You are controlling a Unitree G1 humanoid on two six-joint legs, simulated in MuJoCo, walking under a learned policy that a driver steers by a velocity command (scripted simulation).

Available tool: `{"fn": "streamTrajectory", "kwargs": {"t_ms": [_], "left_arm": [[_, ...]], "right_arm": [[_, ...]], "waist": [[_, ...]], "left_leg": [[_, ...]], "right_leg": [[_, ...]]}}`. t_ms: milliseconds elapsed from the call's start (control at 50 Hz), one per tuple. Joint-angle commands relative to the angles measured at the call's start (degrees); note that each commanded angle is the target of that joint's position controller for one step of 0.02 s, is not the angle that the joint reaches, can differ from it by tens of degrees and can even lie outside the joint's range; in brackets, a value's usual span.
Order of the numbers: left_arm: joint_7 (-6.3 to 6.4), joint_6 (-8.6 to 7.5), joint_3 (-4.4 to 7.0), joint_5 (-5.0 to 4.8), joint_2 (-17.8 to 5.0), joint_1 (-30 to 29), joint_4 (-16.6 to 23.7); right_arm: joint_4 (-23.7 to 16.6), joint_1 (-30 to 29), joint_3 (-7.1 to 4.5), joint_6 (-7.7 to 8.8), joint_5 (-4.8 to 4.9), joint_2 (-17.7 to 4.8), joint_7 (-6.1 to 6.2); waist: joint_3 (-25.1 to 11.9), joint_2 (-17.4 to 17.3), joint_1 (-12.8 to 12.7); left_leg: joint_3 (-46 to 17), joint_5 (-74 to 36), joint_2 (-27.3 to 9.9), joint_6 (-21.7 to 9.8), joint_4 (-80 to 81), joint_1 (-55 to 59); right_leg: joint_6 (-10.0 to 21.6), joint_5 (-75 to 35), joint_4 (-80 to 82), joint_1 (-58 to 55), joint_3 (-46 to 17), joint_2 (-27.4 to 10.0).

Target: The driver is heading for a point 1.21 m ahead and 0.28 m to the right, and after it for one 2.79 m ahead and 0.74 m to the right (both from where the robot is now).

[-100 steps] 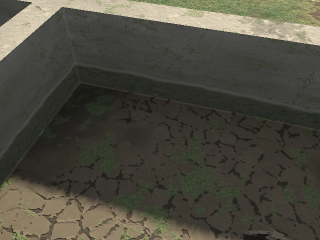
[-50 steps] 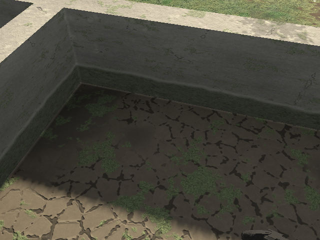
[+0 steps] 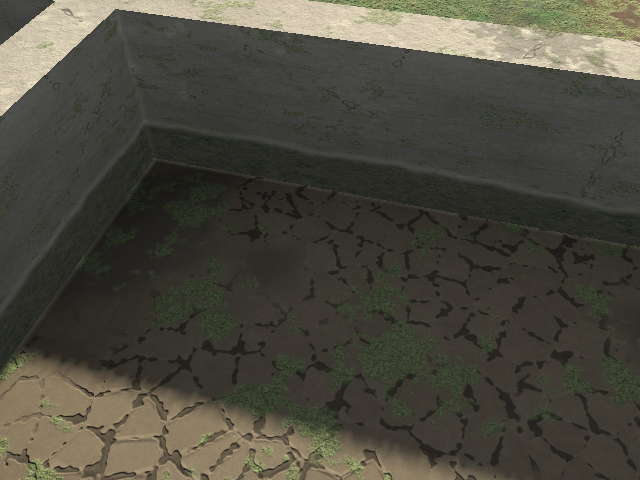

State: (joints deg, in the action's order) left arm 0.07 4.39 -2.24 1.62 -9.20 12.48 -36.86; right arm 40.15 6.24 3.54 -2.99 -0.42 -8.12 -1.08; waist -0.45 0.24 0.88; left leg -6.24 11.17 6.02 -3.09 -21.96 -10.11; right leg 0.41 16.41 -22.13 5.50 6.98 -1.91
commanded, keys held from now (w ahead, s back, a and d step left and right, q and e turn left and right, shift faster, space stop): no key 0.54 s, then w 0.46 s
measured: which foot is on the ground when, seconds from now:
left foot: down 0.00-1.00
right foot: down 0.00-1.00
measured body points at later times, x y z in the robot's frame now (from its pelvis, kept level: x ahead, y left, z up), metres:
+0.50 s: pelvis +0.00 -0.01 +0.00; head +0.00 -0.01 +0.45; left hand +0.08 +0.23 -0.12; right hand +0.14 -0.23 -0.11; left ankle +0.00 +0.09 -0.74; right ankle -0.05 -0.10 -0.74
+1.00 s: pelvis -0.01 -0.01 -0.01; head -0.01 -0.01 +0.44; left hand +0.17 +0.19 -0.11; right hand +0.17 -0.22 -0.11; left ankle +0.00 +0.09 -0.74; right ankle -0.05 -0.10 -0.74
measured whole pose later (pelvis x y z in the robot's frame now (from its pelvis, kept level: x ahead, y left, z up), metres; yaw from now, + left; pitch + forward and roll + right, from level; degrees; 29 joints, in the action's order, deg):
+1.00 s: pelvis -0.01 -0.01 -0.01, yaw +0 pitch -1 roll +0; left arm 0.8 4.7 -2.6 1.2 -9.5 9.9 -33.5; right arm 38.8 6.0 2.8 -3.9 -0.7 -9.1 0.7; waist 0.2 0.3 0.7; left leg -6.0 17.2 4.7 -1.7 -33.5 -14.6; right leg 2.0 21.7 -32.1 9.1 6.7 -0.5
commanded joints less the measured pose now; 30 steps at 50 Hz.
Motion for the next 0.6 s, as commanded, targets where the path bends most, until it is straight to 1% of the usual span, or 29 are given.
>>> {"fn": "streamTrajectory", "kwargs": {"t_ms": [20,180,200,220,260,300,420,540,560,580,600], "left_arm": [[0.05,-0.76,1.42,-0.25,-4.47,-1.59,3.65],[0.19,-0.43,1.63,-0.4,-5.28,-0.95,3.13],[0.88,-0.25,1.54,1.03,-8.5,4.52,2.74],[1.09,-0.06,1.45,1.29,-7.78,4.99,2.37],[1.22,0.18,0.93,1.31,-7.55,4.25,2.88],[1.24,0.2,0.74,1.13,-7.77,4.36,3.07],[1.02,-0.26,0.35,1.07,-8.7,5.91,2.6],[1.06,-0.17,0.08,1.18,-9.48,7.94,1.77],[0.37,-0.79,-0.34,-0.38,-5.7,2.19,2.28],[0.24,-1.2,-0.31,-0.6,-6.14,2.09,2.53],[0.3,-1.38,-0.17,-0.62,-6.34,1.85,2.62]], "right_arm": [[-3.74,-3.7,-1.41,1.05,0.29,-4.02,0.12],[-2.59,-2.61,-1.9,1.02,0.39,-4.61,0.4],[-1.57,3.06,-1.2,0.54,-0.91,-6.75,0.29],[-1.58,2.28,-1.45,0.54,-0.47,-7.28,0.23],[-2.74,1.34,-1.09,0.7,-0.74,-6.89,0.05],[-3.21,1.65,-0.97,0.73,-0.86,-7.08,0.04],[-4.26,3.53,-0.59,0.33,-1.14,-7.72,0.42],[-4.98,4.57,-0.32,0.33,-1.18,-8.15,0.76],[-4.34,0.32,-1.08,0.16,-0.16,-6.16,0.83],[-4.32,0.66,-0.77,-0.03,-0.21,-5.47,0.99],[-4.06,0.01,-0.8,-0.14,-0.03,-5.32,1.11]], "waist": [[-3.82,-0.17,-0.2],[-3.76,-0.15,-0.43],[-3.61,1.88,-2.5],[-2.23,0.33,-2.72],[-2.11,-1.0,-2.44],[-1.93,-1.38,-2.51],[-1.15,-0.82,-2.0],[-0.74,-0.99,-2.14],[-1.83,-3.75,0.19],[-3.53,-1.81,0.02],[-3.17,-0.77,-0.25]], "left_leg": [[-7.57,-16.21,-9.29,-1.99,4.41,-0.37],[-6.78,-17.03,-9.65,-1.91,4.98,0.12],[-9.95,-18.71,-10.27,-4.78,5.48,-2.04],[-9.16,-18.6,-10.45,-5.26,5.35,-2.82],[-8.59,-16.84,-10.21,-4.91,5.15,-3.74],[-8.45,-15.16,-9.96,-4.49,5.16,-3.9],[-7.98,-13.54,-9.62,-3.93,4.5,-3.14],[-7.39,-12.46,-9.28,-3.37,4.08,-3.77],[-5.24,-10.78,-9.14,-1.17,5.4,-0.89],[-5.44,-10.13,-8.97,-0.83,5.29,0.29],[-5.31,-10.43,-8.75,-0.87,4.91,0.45]], "right_leg": [[0.63,-10.77,4.1,-4.14,-6.28,-5.57],[0.95,-13.34,5.23,-4.27,-6.62,-5.77],[3.81,-12.0,5.3,-8.5,-6.93,-4.49],[4.62,-13.59,5.48,-8.13,-7.35,-5.13],[5.31,-14.37,5.45,-8.14,-7.63,-5.32],[5.2,-12.83,6.03,-7.42,-7.67,-5.24],[5.2,-11.96,7.16,-5.18,-7.74,-4.74],[5.38,-12.14,7.5,-4.95,-7.94,-4.48],[2.52,-14.77,6.16,-1.84,-7.83,-6.43],[1.46,-11.58,6.56,-1.99,-7.28,-5.13],[1.0,-10.09,6.61,-1.44,-6.92,-4.51]]}}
